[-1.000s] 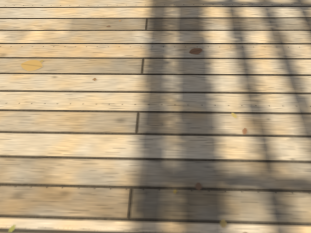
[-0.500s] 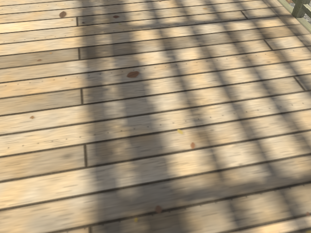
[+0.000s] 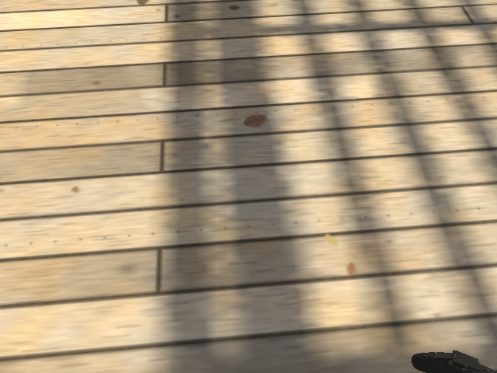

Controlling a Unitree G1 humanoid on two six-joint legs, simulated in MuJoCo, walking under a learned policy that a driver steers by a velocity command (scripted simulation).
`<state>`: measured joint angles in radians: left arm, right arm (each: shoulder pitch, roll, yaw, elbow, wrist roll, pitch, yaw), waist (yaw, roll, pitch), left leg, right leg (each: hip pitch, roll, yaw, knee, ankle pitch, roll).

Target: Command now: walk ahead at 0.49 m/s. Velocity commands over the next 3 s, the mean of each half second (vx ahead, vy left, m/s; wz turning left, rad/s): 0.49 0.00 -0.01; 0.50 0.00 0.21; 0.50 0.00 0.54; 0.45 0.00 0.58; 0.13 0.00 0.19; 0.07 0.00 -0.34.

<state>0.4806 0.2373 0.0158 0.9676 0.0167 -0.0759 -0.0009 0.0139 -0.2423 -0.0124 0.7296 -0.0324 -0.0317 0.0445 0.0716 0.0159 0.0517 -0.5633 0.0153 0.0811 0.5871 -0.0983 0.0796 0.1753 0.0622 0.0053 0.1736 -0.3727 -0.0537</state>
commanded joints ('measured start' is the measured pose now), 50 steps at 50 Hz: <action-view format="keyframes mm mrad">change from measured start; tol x32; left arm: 1 -40 185 38 -31 4 -4 11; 25 -551 63 7 -218 11 25 -32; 31 19 280 90 -65 54 1 8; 50 -33 95 40 25 1 -36 23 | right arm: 1 278 -134 -48 41 -4 -23 -30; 31 544 -8 -14 218 57 -53 -44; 50 -16 -8 -21 64 3 2 7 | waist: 1 -191 -81 -127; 26 -116 47 47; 31 41 -260 -358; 50 -27 -73 62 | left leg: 1 415 -77 25 -88 -25 66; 4 847 386 -825 -305 -283 249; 10 386 202 -298 -428 61 151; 28 687 195 -113 -200 725 83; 32 -40 -64 -137 735 -388 11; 50 -70 47 17 93 99 -2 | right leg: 1 -130 -229 20 405 1085 -68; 4 -759 13 83 1176 -108 -32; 25 -798 -113 -72 412 320 -2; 29 -363 -24 -104 278 242 -85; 32 119 -464 656 122 111 -273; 37 -314 -308 156 -6 330 -128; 50 -154 -294 -165 -24 618 -79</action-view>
